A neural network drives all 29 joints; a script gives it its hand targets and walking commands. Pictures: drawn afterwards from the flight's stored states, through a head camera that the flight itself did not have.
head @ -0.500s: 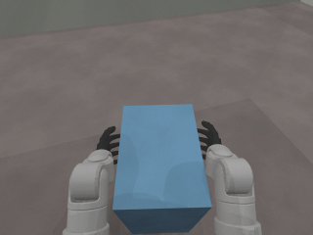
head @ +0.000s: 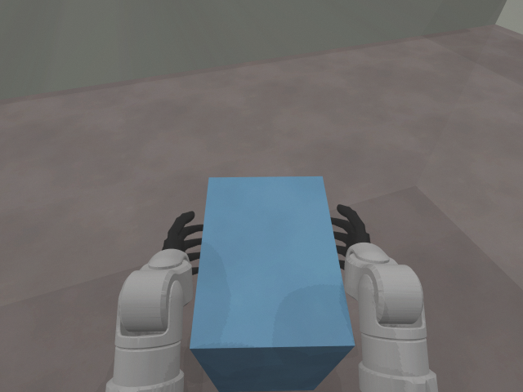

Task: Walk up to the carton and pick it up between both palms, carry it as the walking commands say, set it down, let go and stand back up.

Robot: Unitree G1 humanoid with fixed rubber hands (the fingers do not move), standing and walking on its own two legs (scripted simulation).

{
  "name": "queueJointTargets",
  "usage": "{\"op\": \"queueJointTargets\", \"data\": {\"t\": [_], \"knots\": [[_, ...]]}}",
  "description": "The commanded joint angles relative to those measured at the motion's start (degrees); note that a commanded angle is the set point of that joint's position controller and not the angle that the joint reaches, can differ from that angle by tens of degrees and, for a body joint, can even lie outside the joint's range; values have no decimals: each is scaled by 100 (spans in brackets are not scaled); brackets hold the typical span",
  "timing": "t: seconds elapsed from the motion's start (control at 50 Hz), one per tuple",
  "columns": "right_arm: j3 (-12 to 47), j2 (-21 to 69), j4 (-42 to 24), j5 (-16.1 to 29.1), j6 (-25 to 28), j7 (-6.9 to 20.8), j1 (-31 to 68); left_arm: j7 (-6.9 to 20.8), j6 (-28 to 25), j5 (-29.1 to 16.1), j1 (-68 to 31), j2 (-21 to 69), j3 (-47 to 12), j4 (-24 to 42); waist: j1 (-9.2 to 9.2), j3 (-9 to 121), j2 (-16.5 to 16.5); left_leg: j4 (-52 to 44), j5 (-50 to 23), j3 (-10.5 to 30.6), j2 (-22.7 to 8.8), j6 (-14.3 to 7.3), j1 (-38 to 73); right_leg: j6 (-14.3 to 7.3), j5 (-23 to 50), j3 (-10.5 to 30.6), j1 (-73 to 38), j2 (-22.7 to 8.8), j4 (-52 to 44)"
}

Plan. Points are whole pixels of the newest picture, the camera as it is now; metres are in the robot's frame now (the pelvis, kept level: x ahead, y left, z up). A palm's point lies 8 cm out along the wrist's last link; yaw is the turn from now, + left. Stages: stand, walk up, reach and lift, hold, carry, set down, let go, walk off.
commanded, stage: carry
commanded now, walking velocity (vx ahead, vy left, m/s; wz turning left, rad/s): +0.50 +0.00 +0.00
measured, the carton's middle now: (266, 293) +0.28 -0.01 +0.01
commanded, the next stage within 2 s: none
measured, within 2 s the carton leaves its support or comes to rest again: neither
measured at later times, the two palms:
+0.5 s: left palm (187, 136) +0.61 +0.14 +0.08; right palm (305, 126) +0.62 -0.11 +0.10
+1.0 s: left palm (221, 67) +0.93 +0.08 +0.09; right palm (309, 66) +0.94 -0.17 +0.09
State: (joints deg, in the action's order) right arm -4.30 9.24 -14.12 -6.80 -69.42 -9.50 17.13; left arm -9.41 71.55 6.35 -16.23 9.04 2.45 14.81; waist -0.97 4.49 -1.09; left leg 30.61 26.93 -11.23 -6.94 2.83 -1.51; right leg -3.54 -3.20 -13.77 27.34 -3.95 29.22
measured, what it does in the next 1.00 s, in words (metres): walks ahead: left foot, then right foot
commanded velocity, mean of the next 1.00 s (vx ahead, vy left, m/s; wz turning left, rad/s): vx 0.50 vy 0.00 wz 0.00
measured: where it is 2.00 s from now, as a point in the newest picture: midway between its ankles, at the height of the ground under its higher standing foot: (259, 194)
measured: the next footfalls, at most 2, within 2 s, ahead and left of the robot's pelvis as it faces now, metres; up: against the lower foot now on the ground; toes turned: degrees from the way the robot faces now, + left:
left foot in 0.42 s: +0.42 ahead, +0.11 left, +0.00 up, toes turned +12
right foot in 0.82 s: +0.71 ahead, -0.12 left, +0.00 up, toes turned -13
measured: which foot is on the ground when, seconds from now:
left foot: down 0.00-0.00, up 0.02-0.40, down 0.42-0.84, up 0.86-1.00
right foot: down 0.00-0.44, up 0.46-0.80, down 0.82-1.00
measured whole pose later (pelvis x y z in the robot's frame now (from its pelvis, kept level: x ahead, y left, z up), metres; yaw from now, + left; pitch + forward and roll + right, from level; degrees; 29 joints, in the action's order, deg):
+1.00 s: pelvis +0.64 -0.04 +0.02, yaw +1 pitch +5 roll +1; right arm -4.8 9.2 -10.5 -7.2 -69.3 -9.6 16.8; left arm -9.0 70.8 6.3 -16.8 9.2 3.4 9.7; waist -0.2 1.7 -0.6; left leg 59.8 19.6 -3.4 -4.9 0.0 -25.6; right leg -3.7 -9.8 -14.6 17.4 -3.4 22.4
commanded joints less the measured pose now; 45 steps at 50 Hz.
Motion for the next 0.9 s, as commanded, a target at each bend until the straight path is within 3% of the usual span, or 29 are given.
{"op": "queueJointTargets", "data": {"t": [0.0,0.02,0.04,0.06,0.1,0.18,0.3,0.34,0.38,0.4,0.42,0.44,0.46,0.48,0.5,0.52,0.56,0.64,0.72,0.76,0.8,0.82,0.84,0.86,0.88], "knots": [[3849,5807,66,2357,-195,1622,2348,1584,-179,-2252,-2470,5569,-3443,-77,211,1983,2074,3454,-171,358,724,-232,-3391,-813,-995,4065,-4232,-2170,-1832],[3879,5899,122,2376,-157,1627,2266,1612,-201,-2303,-2493,5724,-3366,-70,175,2042,1524,4002,-83,939,327,-368,-3682,-826,-51,3493,-4334,-2108,-1639],[3873,6034,80,2432,-76,1645,2459,1616,-261,-2340,-2653,5952,-3382,-42,171,2002,995,4063,-241,1113,191,-396,-3697,-792,831,2951,-4112,-1937,-1385],[3831,6187,59,2461,-9,1655,2540,1606,-310,-2355,-2779,6041,-3402,97,170,1981,545,3731,-494,1181,36,-375,-3621,-672,1066,2539,-3864,-1852,-1366],[3898,6468,-200,2549,89,1578,2753,1615,-371,-2479,-3118,6128,-3450,413,150,1985,594,2813,-811,1015,30,-282,-3207,-419,909,1757,-3429,-1543,-1518],[3874,6385,-189,2353,110,1378,2245,1629,-352,-2562,-2821,5859,-3425,550,155,1768,995,1744,-1317,575,160,-249,-3298,-498,795,1177,-3611,-1341,-1813],[3826,6190,-126,2312,4,1385,2106,1636,-266,-2398,-2475,5658,-3433,490,239,1188,1056,2,-2090,40,373,-289,-2779,-345,1403,414,-3475,-1048,-1625],[3776,6131,-43,2325,-58,1434,2122,1615,-227,-2349,-2509,5628,-3461,452,212,1121,894,-581,-2333,-187,437,-354,-2298,-219,1421,206,-3337,-924,-1208],[3736,6103,104,2323,-90,1483,2051,1602,-182,-2303,-2559,5608,-3468,370,79,1516,605,-853,-2191,-456,589,-507,-671,52,1560,-28,-2535,-624,-43],[3719,6078,132,2305,-80,1498,1978,1610,-157,-2320,-2699,5574,-3507,423,-87,1917,246,-850,-1781,351,22,-686,440,212,895,-2,-1606,-439,1019],[3560,6018,335,2231,-47,1491,1741,1614,-94,-2391,-2798,5543,-3544,510,-143,2432,-1393,-1358,-1451,2707,-1384,-1453,1786,471,-448,159,46,138,2783],[3548,6134,343,2276,-2,1487,1807,1608,-104,-2435,-2887,5550,-3616,595,-44,2337,-1746,-1712,-2405,3613,-1853,-1807,2279,364,-2519,700,1276,430,3726],[3593,6231,265,2330,22,1488,1980,1598,-139,-2424,-2965,5617,-3613,465,-23,2354,-1205,-1417,-3189,3018,-1770,-1746,2120,302,-2564,1185,1431,22,4092],[3592,6292,248,2304,34,1490,1970,1613,-182,-2497,-2986,5714,-3629,508,-36,2347,-635,-1298,-3573,2610,-1663,-1617,1844,277,-2396,1301,1420,-199,3990],[3588,6338,100,2323,66,1500,2129,1623,-225,-2560,-3087,5865,-3685,574,-38,2193,-338,-1399,-3406,2192,-1539,-1419,1555,273,-2177,1338,1358,-383,3536],[3606,6384,-33,2388,101,1513,2229,1615,-273,-2592,-3100,5914,-3716,647,-54,2065,-368,-1600,-3073,1817,-1403,-1282,1326,302,-1996,1275,1219,-442,3012],[3612,6367,-181,2427,150,1518,2235,1563,-334,-2583,-2953,5907,-3714,675,-68,1983,-563,-1842,-2894,1391,-1244,-1222,1104,362,-1701,974,970,-301,2483],[3661,6246,-184,2393,134,1548,1967,1475,-347,-2497,-2669,5825,-3760,759,-59,1573,-721,-1891,-3168,542,-878,-1034,973,404,-960,496,799,-155,1125],[3694,6087,-140,2359,54,1585,1819,1511,-266,-2440,-2577,5728,-3764,667,-99,1174,-840,-1736,-3372,190,-746,-896,741,321,-158,163,216,37,145],[3734,6018,-123,2381,3,1605,1924,1542,-226,-2410,-2623,5668,-3716,550,-83,1138,-778,-1306,-3543,63,-681,-771,626,258,-85,-2,-341,91,-164],[3809,5961,-74,2411,-50,1629,2066,1571,-206,-2375,-2680,5674,-3652,401,45,1499,-410,178,-3892,-246,-337,-516,-169,126,-324,-135,-2009,255,-381],[3842,5882,-53,2428,-92,1649,2244,1574,-204,-2313,-2651,5646,-3565,302,199,1768,311,1582,-3095,-211,-148,-325,-1033,15,-1059,1038,-2840,-539,-748],[3842,5884,34,2421,-159,1639,2397,1580,-208,-2243,-2562,5569,-3510,-1,207,2117,1903,3045,-923,32,632,-161,-2770,-621,-1612,3721,-3942,-1977,-1622],[3891,5868,114,2367,-152,1634,2360,1604,-221,-2305,-2485,5675,-3387,-148,161,2011,1714,3764,-133,734,496,-326,-3506,-814,-920,3980,-4200,-2223,-1829],[3870,5945,159,2396,-92,1649,2407,1616,-259,-2331,-2587,5845,-3363,-130,158,1977,1266,4017,-219,1055,251,-412,-3619,-781,34,3300,-4080,-2026,-1614]]}}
